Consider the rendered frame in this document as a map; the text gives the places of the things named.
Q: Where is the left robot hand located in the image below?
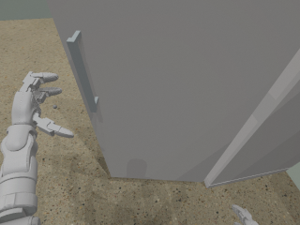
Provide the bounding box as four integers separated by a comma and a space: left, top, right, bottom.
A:
11, 71, 74, 138

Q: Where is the handle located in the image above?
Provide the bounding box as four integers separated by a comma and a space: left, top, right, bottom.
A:
67, 30, 99, 113

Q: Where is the right robot hand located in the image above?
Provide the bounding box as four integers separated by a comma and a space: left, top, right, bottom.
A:
232, 204, 259, 225

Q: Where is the robot left forearm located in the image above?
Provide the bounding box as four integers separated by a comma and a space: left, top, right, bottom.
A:
0, 124, 38, 224

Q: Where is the robot left upper arm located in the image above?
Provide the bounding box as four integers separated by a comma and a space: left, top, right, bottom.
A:
0, 216, 41, 225

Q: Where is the fridge door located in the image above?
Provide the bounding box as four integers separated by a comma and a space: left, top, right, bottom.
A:
46, 0, 300, 183

